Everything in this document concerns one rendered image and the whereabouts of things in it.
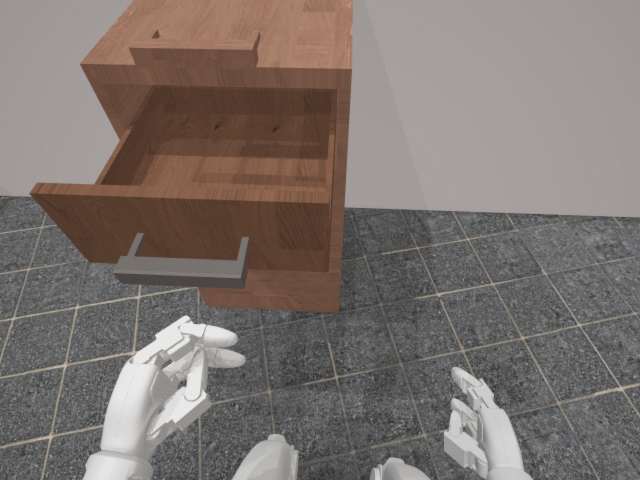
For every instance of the cabinet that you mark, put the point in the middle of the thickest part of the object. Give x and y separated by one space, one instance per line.
300 44

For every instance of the left robot thigh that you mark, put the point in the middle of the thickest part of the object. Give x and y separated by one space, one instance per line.
269 460

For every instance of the left robot hand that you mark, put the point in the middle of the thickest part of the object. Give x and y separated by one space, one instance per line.
133 424

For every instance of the right robot hand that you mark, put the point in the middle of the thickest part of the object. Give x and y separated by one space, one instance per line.
490 441

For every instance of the drawer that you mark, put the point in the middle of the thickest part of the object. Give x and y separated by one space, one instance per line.
200 167

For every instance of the left robot shin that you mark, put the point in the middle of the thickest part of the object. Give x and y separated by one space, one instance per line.
276 437

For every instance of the handle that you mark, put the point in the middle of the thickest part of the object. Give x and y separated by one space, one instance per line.
132 269
194 53

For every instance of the robot left forearm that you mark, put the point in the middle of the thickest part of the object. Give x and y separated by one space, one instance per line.
107 465

